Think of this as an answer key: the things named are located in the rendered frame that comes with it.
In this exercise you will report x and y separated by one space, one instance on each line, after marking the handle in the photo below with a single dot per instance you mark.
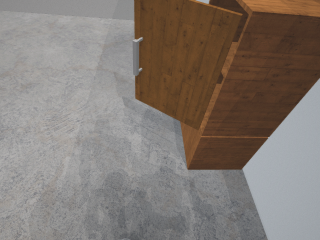
135 49

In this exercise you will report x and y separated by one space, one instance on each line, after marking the cupboard door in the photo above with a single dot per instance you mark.
184 48

